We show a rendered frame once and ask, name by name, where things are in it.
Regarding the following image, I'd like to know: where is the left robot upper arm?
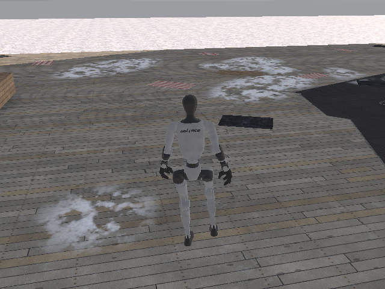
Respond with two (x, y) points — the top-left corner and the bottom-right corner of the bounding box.
(164, 122), (178, 154)

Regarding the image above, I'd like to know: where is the humanoid robot head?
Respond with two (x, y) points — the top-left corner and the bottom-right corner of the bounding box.
(180, 95), (201, 123)

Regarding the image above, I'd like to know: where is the right robot forearm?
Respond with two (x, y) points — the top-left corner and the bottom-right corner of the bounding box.
(215, 144), (230, 172)

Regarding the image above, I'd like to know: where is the robot torso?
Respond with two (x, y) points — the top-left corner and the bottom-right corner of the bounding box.
(177, 118), (205, 181)

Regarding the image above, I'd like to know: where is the left robot hand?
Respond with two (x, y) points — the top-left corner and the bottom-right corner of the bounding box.
(159, 166), (173, 179)

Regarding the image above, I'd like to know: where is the right robot hand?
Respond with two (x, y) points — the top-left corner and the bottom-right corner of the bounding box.
(218, 169), (232, 185)

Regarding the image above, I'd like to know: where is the left robot forearm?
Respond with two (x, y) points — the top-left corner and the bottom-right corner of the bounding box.
(160, 146), (170, 168)

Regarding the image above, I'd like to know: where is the right robot upper arm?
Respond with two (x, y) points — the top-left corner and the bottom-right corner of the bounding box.
(203, 120), (221, 154)

